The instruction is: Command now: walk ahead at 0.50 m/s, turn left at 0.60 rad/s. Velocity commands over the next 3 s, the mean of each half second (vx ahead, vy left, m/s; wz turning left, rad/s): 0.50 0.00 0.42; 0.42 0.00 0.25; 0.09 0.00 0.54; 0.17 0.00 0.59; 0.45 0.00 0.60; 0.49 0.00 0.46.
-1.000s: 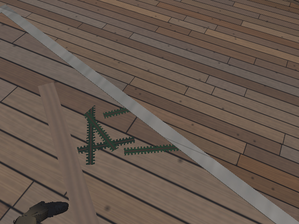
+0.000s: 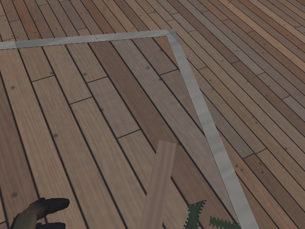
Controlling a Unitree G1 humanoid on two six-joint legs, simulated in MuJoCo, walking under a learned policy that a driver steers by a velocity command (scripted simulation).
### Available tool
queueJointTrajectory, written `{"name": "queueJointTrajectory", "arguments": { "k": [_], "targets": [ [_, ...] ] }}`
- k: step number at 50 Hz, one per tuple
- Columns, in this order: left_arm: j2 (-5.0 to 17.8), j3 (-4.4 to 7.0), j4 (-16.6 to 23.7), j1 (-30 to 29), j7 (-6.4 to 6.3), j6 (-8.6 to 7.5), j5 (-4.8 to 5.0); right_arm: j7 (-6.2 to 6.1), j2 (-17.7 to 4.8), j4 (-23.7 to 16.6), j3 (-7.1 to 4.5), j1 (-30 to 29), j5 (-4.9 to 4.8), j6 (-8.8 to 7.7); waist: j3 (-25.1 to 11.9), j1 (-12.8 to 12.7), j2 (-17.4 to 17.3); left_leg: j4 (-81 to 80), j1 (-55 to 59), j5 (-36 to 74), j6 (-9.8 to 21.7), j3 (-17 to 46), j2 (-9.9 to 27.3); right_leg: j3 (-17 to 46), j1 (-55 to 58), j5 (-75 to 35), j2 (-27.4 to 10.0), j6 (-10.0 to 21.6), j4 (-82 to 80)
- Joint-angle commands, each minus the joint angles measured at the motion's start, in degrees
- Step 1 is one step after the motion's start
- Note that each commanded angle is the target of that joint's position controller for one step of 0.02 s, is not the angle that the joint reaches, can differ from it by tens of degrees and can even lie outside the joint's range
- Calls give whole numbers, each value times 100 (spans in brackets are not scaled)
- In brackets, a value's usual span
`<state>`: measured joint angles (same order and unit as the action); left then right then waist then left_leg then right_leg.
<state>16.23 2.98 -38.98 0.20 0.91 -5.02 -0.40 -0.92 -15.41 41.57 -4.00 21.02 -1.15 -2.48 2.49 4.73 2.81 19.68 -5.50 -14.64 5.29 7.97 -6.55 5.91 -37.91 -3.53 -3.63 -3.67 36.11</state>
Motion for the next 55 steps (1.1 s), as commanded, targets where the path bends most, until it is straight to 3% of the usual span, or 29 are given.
{"name": "queueJointTrajectory", "arguments": {
  "k": [1, 4, 6, 7, 8, 9, 10, 11, 12, 13, 15, 19, 23, 27, 29, 31, 32, 33, 34, 35, 36, 38, 41, 44, 48, 52, 53, 54, 55],
  "targets": [
    [419, 88, 565, -750, 77, -147, 53, -60, -982, -218, -277, 146, -54, -40, -27, 30, -681, -308, -460, 1018, 693, 1120, 1297, -152, 665, -282, 304, 69, -518],
    [583, 168, 550, -569, 123, -215, 81, -101, -981, -184, -296, 156, -52, 48, -124, -116, -871, 231, 47, 1281, 579, 1553, 1459, -82, 949, 414, 364, 266, -795],
    [743, 295, 358, 275, 74, -255, 52, -90, -835, -273, -255, -43, -38, 103, -565, -575, -902, 1052, -69, 2124, 356, 1450, 1151, -284, 2237, 469, 424, 528, -1102],
    [1004, 386, 257, 1150, 42, -273, -28, -51, -565, -418, -145, -152, 36, 91, -1356, -984, -618, 2387, -731, 1653, 158, 1166, 848, 300, 3833, 373, -285, 876, -844],
    [1419, 489, 96, 1900, 21, -208, -93, -48, -180, -476, -24, 689, -64, 63, -2384, -803, 988, 4405, -2749, -1131, -330, 398, 1, 2657, 6139, 1224, -1707, 1815, -1036],
    [1094, 421, 62, 2009, 73, -171, 62, -47, -606, -438, -40, 863, -139, 16, -2444, -821, 1360, 5437, -3672, -1954, -411, 411, 303, 4081, 6241, 2936, -2118, 1995, -1569],
    [717, 316, 86, 1776, 50, -130, 52, -33, -955, -375, -139, 346, -137, 20, -1522, -970, 657, 5788, -3963, -1454, -485, 393, 543, 3393, 5442, 3404, -1852, 1757, -1828],
    [637, 272, 68, 1487, 19, -77, 18, -40, -990, -460, -147, -108, -54, 25, -857, -909, 226, 5680, -3869, -1014, -518, 121, 731, 2587, 4571, 3002, -1592, 1555, -1953],
    [517, 228, -5, 1310, 37, -61, 28, -12, -844, -573, -127, -430, 77, 18, -414, -781, -23, 5433, -3769, -795, -491, 68, 865, 2146, 3846, 2369, -1398, 1528, -2079],
    [342, 158, -60, 1231, 55, -87, -17, 26, -699, -573, -119, -491, 77, 28, -278, -658, 36, 5216, -3511, -654, -460, 80, 988, 1653, 3434, 1719, -1172, 1474, -2190],
    [300, 144, -183, 1193, 91, -148, 12, 66, -463, -515, -70, -273, 28, 67, -310, -474, 277, 4780, -3117, -635, -457, -21, 1072, 1106, 3027, 1081, -1003, 1540, -2392],
    [662, 237, -411, 1325, 81, -179, 103, 112, -274, -668, 61, -805, 138, 38, -196, -523, 191, 3512, -3193, 129, -523, -266, 1228, 450, 2939, 402, -1029, 1713, -2738],
    [919, 278, -544, 1613, 21, -59, 157, 220, -214, -794, 157, -1537, 106, -98, -67, -798, 133, 2097, -2690, 1155, -547, -627, 1124, -157, 2854, 430, -843, 1520, -2831],
    [1079, 307, -751, 2012, -4, 89, 226, 280, -367, -960, 125, -2018, 36, -152, 55, -877, 205, 1374, -2562, 1001, -404, -718, 995, -117, 3331, 417, -1136, 1346, -2602],
    [1187, 328, -786, 1972, -45, 177, 238, 302, -524, -950, 41, -1820, 6, -191, -91, -602, 314, 999, -1959, 824, -217, -890, 815, -196, 3462, -332, -1161, 1192, -2165],
    [938, 219, -771, 2015, -76, 199, 191, 229, -975, -529, -208, -419, 49, -191, -965, 88, 89, 765, 154, 869, 96, -889, 751, -739, 2923, -1222, -647, 849, -300],
    [437, 39, -534, 2118, -80, 140, 4, 142, -1504, -402, -327, 453, 179, -142, -1809, 284, -907, 741, 1971, 596, 645, 1090, 2202, -1059, 1320, 640, -169, 490, 1780],
    [205, -50, -469, 2414, -77, 20, 60, 166, -1697, -349, -338, 583, 123, -134, -2191, 81, -1951, -38, 2616, -361, 1294, 3251, 2915, -534, -167, 3689, 519, 360, 3109],
    [785, 100, -459, 2032, -53, -53, 185, 194, -1192, -357, -198, 379, 60, -151, -1622, 174, -1349, -187, 2220, -839, 1124, 2898, 2710, -170, -780, 3517, 161, 394, 3614],
    [882, 131, -331, 1636, -35, -110, 225, 212, -1003, -384, -123, 49, 42, -174, -1025, 75, -1241, -251, 1563, -535, 972, 2143, 2440, -285, -918, 2944, -79, 470, 3512],
    [800, 122, -327, 1451, -73, -141, 152, 222, -886, -416, -83, -288, 86, -180, -751, -83, -870, -384, 909, -31, 883, 1703, 2189, -328, -680, 2485, -240, 466, 3249],
    [701, 137, -329, 1511, -70, -93, 50, 237, -671, -467, -23, -675, 160, -197, -488, -437, -886, -687, 34, 895, 867, 1201, 1875, -266, -105, 1990, -402, 376, 2753],
    [518, 103, -267, 1399, -89, 17, -28, 175, -775, -380, -72, -740, 126, -250, -341, -624, -733, -804, -499, 2594, 1008, 669, 1752, -377, 198, 1716, -259, 131, 2075],
    [304, 15, -53, 789, -100, 47, -74, 76, -1030, -241, -175, -612, 92, -173, -288, -504, -661, -503, -811, 3808, 776, 75, 1441, -491, 579, 896, 24, 36, 804],
    [390, 29, 159, 196, -31, 93, 9, -43, -1151, -68, -237, -203, 10, -19, -488, -303, -749, -65, -687, 3380, 537, 318, 1432, -353, 1079, 72, 399, 87, -201],
    [679, 163, 171, 492, -35, 84, -30, -128, -1031, -162, -236, -395, -27, 73, -699, -568, -853, 815, -459, 2576, 242, 893, 1383, -218, 1796, 64, 403, 348, -978],
    [788, 204, 147, 711, -72, 57, -89, -119, -851, -234, -189, -418, -4, 84, -876, -667, -689, 1356, -659, 2222, 41, 790, 1033, -230, 2447, -614, 189, 502, -1311],
    [1139, 268, 215, 1142, -155, 58, -194, -98, -555, -438, -86, -452, 123, 82, -1558, -766, 41, 2711, -1409, 621, -230, 471, 564, 658, 3814, -2574, -895, 903, -1023],
    [1159, 261, 226, 1187, -165, 168, -213, -62, -306, -304, -4, 760, 110, 79, -2273, -300, 1304, 4194, -2670, -2950, -553, 90, -26, 2119, 5155, -3636, -2245, 1940, -812]
  ]
}}
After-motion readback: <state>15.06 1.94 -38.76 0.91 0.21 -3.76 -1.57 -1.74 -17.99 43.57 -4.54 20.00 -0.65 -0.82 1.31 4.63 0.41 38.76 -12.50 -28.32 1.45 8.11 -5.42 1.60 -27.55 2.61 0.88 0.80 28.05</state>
